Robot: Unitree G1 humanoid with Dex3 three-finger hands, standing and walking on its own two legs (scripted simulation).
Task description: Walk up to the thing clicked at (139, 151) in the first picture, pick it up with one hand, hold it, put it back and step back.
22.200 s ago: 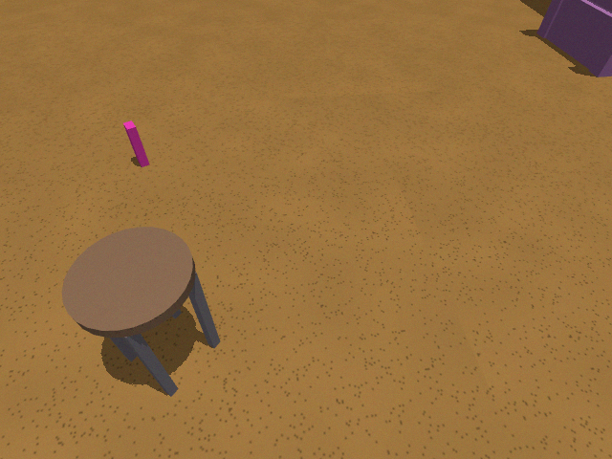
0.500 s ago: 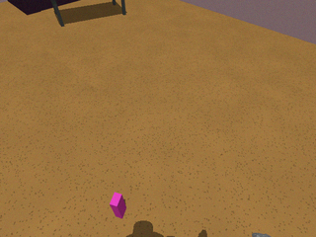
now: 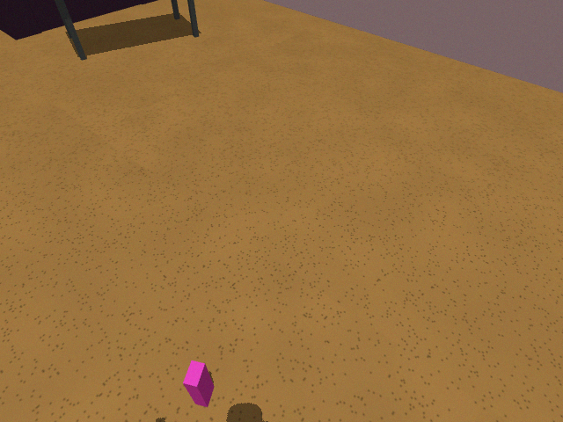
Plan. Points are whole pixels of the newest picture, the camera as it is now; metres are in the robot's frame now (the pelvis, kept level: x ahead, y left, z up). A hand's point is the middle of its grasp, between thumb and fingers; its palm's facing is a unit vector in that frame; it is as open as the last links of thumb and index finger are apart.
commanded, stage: walk up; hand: left
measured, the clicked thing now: (200, 385) +0.37 +0.22 -0.67
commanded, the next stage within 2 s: stand in 0.68 s
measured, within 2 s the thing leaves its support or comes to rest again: neither
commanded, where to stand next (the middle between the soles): +0.03 +0.00 m, yaw -1 degrees
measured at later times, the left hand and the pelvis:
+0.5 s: hand out of the picture +0.07 +0.26 -0.16, palm faces +0.00 -0.94 -0.34, open 7.4 cm; pelvis +0.00 +0.00 +0.00, yaw +0 degrees
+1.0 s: hand out of the picture +0.08 +0.25 -0.16, palm faces -0.02 -0.94 -0.34, open 7.4 cm; pelvis +0.02 +0.00 +0.00, yaw +0 degrees
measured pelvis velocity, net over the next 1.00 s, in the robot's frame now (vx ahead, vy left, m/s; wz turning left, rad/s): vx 0.02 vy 0.00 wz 0.01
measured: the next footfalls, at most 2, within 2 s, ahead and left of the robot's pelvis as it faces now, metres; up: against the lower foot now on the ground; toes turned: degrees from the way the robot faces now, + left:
none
